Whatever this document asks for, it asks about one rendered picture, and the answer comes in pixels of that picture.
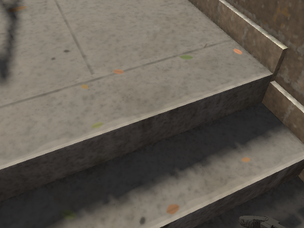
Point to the right robot hand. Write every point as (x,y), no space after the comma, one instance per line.
(259,222)

